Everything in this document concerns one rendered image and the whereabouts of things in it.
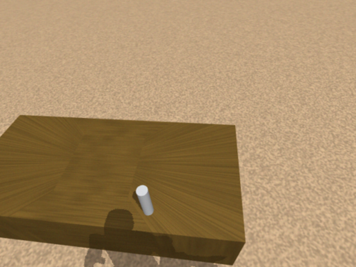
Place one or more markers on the can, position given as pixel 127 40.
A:
pixel 144 199

